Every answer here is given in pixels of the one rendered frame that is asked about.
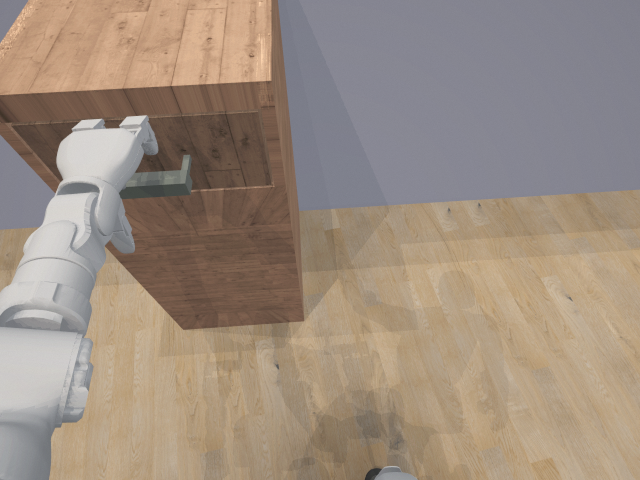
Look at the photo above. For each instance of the drawer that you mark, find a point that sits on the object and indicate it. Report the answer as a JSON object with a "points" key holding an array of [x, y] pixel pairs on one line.
{"points": [[228, 148]]}

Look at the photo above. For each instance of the cabinet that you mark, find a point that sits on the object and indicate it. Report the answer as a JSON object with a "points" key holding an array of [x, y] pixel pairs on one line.
{"points": [[218, 257]]}

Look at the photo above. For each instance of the left robot hand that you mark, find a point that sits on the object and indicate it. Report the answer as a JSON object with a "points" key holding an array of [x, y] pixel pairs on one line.
{"points": [[112, 155]]}

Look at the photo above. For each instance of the handle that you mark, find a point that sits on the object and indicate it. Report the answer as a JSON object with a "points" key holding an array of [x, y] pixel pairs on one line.
{"points": [[160, 183]]}

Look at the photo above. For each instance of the left robot forearm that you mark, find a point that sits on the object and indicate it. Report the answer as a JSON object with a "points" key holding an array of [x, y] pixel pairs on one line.
{"points": [[54, 280]]}

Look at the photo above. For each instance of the left robot upper arm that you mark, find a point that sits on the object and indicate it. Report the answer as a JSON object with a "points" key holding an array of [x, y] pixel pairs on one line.
{"points": [[44, 381]]}

